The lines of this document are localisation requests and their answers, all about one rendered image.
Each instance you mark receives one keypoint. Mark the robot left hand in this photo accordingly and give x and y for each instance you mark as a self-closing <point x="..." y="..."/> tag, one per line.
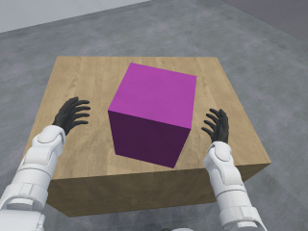
<point x="67" y="114"/>

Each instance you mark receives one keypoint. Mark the carton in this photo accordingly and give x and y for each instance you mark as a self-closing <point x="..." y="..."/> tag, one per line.
<point x="151" y="114"/>

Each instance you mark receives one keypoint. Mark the robot left upper arm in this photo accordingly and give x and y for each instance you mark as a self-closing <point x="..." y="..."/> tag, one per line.
<point x="19" y="220"/>

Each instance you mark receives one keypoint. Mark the pedestal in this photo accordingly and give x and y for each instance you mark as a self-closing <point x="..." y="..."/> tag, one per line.
<point x="90" y="179"/>

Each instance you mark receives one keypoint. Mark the robot left forearm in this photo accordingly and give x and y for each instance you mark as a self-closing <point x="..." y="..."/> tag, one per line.
<point x="28" y="190"/>

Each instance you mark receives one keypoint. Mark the robot right hand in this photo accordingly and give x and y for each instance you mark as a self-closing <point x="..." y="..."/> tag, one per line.
<point x="221" y="129"/>

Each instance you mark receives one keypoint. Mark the robot right forearm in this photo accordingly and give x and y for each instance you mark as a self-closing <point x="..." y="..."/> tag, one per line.
<point x="236" y="211"/>

